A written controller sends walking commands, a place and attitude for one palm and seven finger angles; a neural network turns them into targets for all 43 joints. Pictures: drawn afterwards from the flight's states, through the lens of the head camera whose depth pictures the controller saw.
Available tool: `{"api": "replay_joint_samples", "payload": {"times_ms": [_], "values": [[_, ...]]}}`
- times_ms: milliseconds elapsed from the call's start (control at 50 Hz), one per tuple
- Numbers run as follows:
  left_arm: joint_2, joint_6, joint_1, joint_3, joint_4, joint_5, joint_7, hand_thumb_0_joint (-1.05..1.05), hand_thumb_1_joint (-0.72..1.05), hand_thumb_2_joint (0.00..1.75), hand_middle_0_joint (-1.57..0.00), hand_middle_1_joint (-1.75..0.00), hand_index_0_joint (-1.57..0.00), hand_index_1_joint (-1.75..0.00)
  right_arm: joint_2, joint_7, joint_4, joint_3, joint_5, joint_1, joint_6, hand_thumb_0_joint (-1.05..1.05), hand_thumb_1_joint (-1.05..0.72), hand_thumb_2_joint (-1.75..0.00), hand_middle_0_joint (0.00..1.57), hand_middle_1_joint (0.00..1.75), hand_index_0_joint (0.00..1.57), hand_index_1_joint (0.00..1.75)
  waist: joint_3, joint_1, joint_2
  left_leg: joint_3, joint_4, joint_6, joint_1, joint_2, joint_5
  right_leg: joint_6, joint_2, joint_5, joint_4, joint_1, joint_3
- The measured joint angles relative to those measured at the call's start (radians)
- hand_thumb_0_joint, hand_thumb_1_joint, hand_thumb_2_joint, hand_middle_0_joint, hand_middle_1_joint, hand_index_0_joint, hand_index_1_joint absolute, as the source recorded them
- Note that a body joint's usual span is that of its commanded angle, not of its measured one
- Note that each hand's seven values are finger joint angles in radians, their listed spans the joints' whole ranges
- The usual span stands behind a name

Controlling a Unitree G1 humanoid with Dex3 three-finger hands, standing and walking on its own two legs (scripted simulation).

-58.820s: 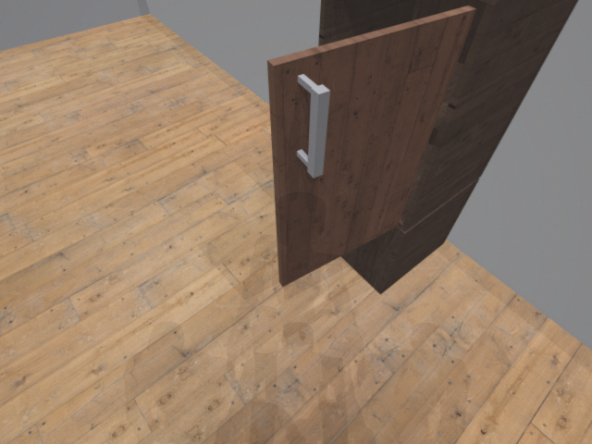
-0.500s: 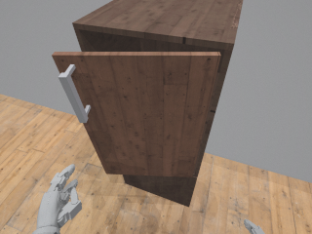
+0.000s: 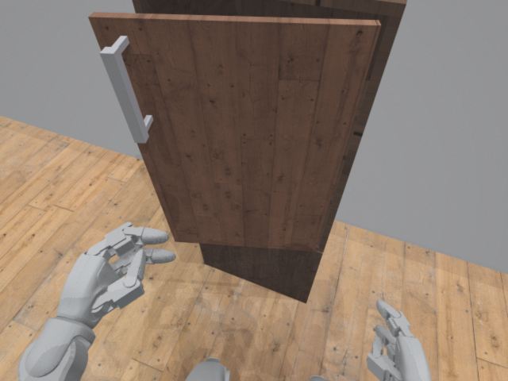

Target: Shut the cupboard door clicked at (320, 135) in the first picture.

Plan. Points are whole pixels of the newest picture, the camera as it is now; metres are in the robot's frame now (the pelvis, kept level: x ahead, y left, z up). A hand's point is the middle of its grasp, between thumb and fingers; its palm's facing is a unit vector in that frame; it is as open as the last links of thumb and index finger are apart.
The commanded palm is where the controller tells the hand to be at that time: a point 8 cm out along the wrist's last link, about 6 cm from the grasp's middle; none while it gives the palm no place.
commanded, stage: raise the hand and make a fist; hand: left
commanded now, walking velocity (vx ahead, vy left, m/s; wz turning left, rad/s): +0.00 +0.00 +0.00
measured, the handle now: (132, 93) +0.48 +0.23 +0.21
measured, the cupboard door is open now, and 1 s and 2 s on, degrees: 18 18 18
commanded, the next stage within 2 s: bring the fist close to the handle in 1.24 s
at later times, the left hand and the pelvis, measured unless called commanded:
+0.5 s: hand (83, 243) +0.24 +0.22 +0.17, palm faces +0.03 -1.00 -0.08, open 3.1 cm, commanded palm +0.21 +0.26 +0.17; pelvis +0.03 +0.03 +0.03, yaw +0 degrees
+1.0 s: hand (91, 198) +0.27 +0.20 +0.21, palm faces +0.00 -1.00 -0.04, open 3.1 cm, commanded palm +0.23 +0.24 +0.22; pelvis +0.04 +0.00 +0.06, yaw +0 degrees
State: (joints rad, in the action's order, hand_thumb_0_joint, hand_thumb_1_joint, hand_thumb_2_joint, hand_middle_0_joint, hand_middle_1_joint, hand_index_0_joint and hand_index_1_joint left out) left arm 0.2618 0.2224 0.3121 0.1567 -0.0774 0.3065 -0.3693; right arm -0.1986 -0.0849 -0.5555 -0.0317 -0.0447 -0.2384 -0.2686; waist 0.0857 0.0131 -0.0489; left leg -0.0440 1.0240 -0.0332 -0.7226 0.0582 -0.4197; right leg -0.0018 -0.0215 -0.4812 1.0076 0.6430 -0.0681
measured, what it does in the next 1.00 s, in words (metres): rises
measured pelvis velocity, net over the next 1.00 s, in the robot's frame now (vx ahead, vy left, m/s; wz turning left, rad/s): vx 0.04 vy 0.00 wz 0.00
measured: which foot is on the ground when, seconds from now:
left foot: down 0.00-1.00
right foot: down 0.00-1.00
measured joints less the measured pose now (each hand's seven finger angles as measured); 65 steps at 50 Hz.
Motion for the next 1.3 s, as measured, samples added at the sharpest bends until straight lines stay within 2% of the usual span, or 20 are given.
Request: {"api": "replay_joint_samples", "payload": {"times_ms": [40, 80, 140, 180, 240, 280, 380, 520, 660, 740, 860, 940, 1020, 1080, 1220, 1300], "values": [[0.004, -0.073, 0.029, 0.014, -0.01, 0.006, 0.034, 0.02, 0.89, 0.9, -0.68, -0.82, -0.68, -0.83, 0.01, -0.001, 0.01, 0.0, -0.001, -0.034, 0.014, 0.02, -0.9, -0.9, 0.2, 0.3, 0.2, 0.3, 0.004, -0.018, 0.004, 0.022, -0.044, 0.003, 0.038, 0.001, 0.013, -0.006, 0.0, 0.017, -0.039, -0.027, 0.02], [-0.003, -0.1, 0.075, 0.039, -0.042, 0.013, 0.085, 0.02, 0.89, 0.9, -0.72, -0.86, -0.72, -0.87, 0.011, 0.002, 0.014, 0.008, 0.001, -0.067, 0.017, 0.02, -0.9, -0.9, 0.2, 0.3, 0.2, 0.3, 0.004, -0.027, 0.009, 0.038, -0.08, 0.007, 0.073, 0.001, 0.022, -0.011, -0.001, 0.031, -0.073, -0.055, 0.034], [-0.007, -0.066, 0.127, 0.072, -0.104, 0.007, 0.157, 0.02, 0.89, 0.9, -0.78, -0.92, -0.77, -0.93, -0.003, 0.01, 0.008, 0.02, 0.009, -0.107, 0.006, 0.02, -0.9, -0.9, 0.2, 0.3, 0.2, 0.3, 0.001, -0.019, 0.015, 0.044, -0.109, 0.014, 0.104, -0.004, 0.027, -0.018, -0.005, 0.041, -0.108, -0.088, 0.038], [-0.007, -0.022, 0.139, 0.083, -0.132, 0.001, 0.177, 0.02, 0.9, 0.9, -0.81, -0.96, -0.81, -0.97, -0.02, 0.019, -0.003, 0.022, 0.013, -0.12, -0.005, 0.02, -0.9, -0.9, 0.2, 0.3, 0.2, 0.3, -0.004, -0.01, 0.016, 0.039, -0.114, 0.018, 0.11, -0.01, 0.028, -0.022, -0.01, 0.044, -0.12, -0.103, 0.032], [-0.008, 0.013, 0.125, 0.07, -0.148, -0.004, 0.162, 0.02, 0.9, 0.9, -0.86, -1.02, -0.86, -1.03, -0.048, 0.026, -0.02, 0.019, 0.013, -0.111, -0.024, 0.02, -0.9, -0.9, 0.2, 0.3, 0.2, 0.3, -0.018, 0.004, 0.011, 0.028, -0.114, 0.025, 0.117, -0.018, 0.029, -0.029, -0.017, 0.047, -0.135, -0.122, 0.02], [-0.011, 0.003, 0.107, 0.045, -0.149, -0.007, 0.137, 0.02, 0.9, 0.9, -0.9, -1.06, -0.9, -1.07, -0.059, 0.024, -0.025, 0.015, 0.008, -0.095, -0.036, 0.02, -0.9, -0.9, 0.2, 0.3, 0.2, 0.3, -0.024, 0.009, 0.007, 0.025, -0.119, 0.03, 0.125, -0.023, 0.031, -0.033, -0.022, 0.051, -0.147, -0.135, 0.016], [0.001, -0.079, 0.079, -0.001, -0.163, -0.023, 0.11, 0.02, 0.9, 0.9, -0.99, -1.16, -0.99, -1.17, -0.052, 0.016, -0.012, 0.003, 0.005, -0.043, -0.051, 0.02, -0.9, -0.9, 0.2, 0.3, 0.2, 0.3, -0.023, 0.009, 0.009, 0.032, -0.158, 0.037, 0.169, -0.029, 0.041, -0.04, -0.027, 0.065, -0.189, -0.179, 0.021], [0.017, -0.145, 0.035, 0.063, -0.219, -0.004, 0.15, 0.02, 0.89, 0.9, -1.13, -1.3, -1.12, -1.31, -0.023, 0.024, 0.018, -0.025, 0.007, -0.006, -0.042, 0.02, -0.9, -0.9, 0.2, 0.3, 0.2, 0.3, -0.012, 0.028, 0.009, 0.033, -0.224, 0.034, 0.255, -0.03, 0.054, -0.038, -0.026, 0.081, -0.261, -0.267, 0.018], [0.012, -0.269, -0.033, 0.058, -0.21, -0.001, 0.101, 0.02, 0.9, 0.9, -1.24, -1.43, -1.23, -1.43, -0.033, 0.018, 0.009, -0.049, -0.001, 0.011, -0.014, 0.02, -0.9, -0.9, 0.2, 0.3, 0.2, 0.3, -0.023, 0.057, -0.006, 0.027, -0.291, 0.032, 0.323, -0.034, 0.079, -0.035, -0.028, 0.103, -0.326, -0.337, 0.009], [0.03, -0.323, -0.058, 0.058, -0.217, -0.005, 0.095, 0.02, 0.89, 0.9, -1.27, -1.46, -1.27, -1.47, -0.034, 0.008, -0.002, -0.053, -0.002, 0.013, 0.0, 0.02, -0.9, -0.9, 0.2, 0.3, 0.2, 0.3, -0.034, 0.058, -0.005, 0.027, -0.331, 0.026, 0.359, -0.032, 0.095, -0.03, -0.026, 0.115, -0.356, -0.367, 0.009], [0.047, -0.34, -0.123, 0.115, -0.22, 0.018, 0.102, 0.02, 0.89, 0.9, -1.29, -1.49, -1.29, -1.49, -0.04, 0.003, -0.034, -0.051, -0.008, 0.004, 0.004, 0.02, -0.9, -0.9, 0.2, 0.3, 0.2, 0.3, -0.035, 0.058, -0.006, 0.027, -0.382, 0.015, 0.41, -0.025, 0.114, -0.019, -0.017, 0.129, -0.397, -0.412, 0.007], [0.039, -0.377, -0.155, 0.13, -0.193, 0.033, 0.085, 0.02, 0.89, 0.9, -1.3, -1.49, -1.29, -1.5, -0.053, 0.001, -0.049, -0.045, -0.018, 0.005, 0.012, 0.02, -0.9, -0.9, 0.2, 0.3, 0.2, 0.3, -0.029, 0.054, -0.015, 0.029, -0.407, 0.011, 0.43, -0.021, 0.125, -0.016, -0.014, 0.137, -0.415, -0.428, 0.008], [0.024, -0.426, -0.128, 0.113, -0.177, 0.028, 0.075, 0.01, 0.9, 0.9, -1.3, -1.49, -1.3, -1.5, -0.062, 0.0, -0.043, -0.035, -0.02, 0.011, 0.025, 0.02, -0.9, -0.9, 0.2, 0.3, 0.2, 0.3, -0.033, 0.043, -0.018, 0.036, -0.424, 0.009, 0.438, -0.018, 0.134, -0.013, -0.011, 0.142, -0.42, -0.427, 0.015], [0.016, -0.425, -0.093, 0.096, -0.191, 0.013, 0.092, 0.02, 0.9, 0.9, -1.3, -1.49, -1.3, -1.5, -0.062, -0.001, -0.034, -0.027, -0.015, 0.009, 0.028, 0.02, -0.9, -0.9, 0.2, 0.3, 0.2, 0.3, -0.041, 0.039, -0.01, 0.04, -0.431, 0.006, 0.443, -0.017, 0.138, -0.01, -0.01, 0.142, -0.417, -0.426, 0.019], [0.016, -0.318, -0.09, 0.111, -0.222, 0.006, 0.128, 0.02, 0.89, 0.9, -1.3, -1.5, -1.3, -1.5, -0.056, 0.001, -0.05, -0.023, -0.006, -0.002, 0.009, 0.02, -0.9, -0.9, 0.2, 0.3, 0.2, 0.3, -0.044, 0.047, -0.003, 0.03, -0.431, -0.001, 0.457, -0.012, 0.138, -0.004, -0.004, 0.14, -0.42, -0.444, 0.01], [0.015, -0.332, -0.12, 0.111, -0.184, 0.012, 0.107, 0.02, 0.89, 0.9, -1.3, -1.5, -1.3, -1.5, -0.058, -0.004, -0.061, -0.027, -0.012, 0.004, 0.009, 0.02, -0.9, -0.9, 0.2, 0.3, 0.2, 0.3, -0.045, 0.05, -0.016, 0.028, -0.43, 0.001, 0.46, -0.012, 0.139, -0.005, -0.003, 0.143, -0.425, -0.451, 0.008]]}}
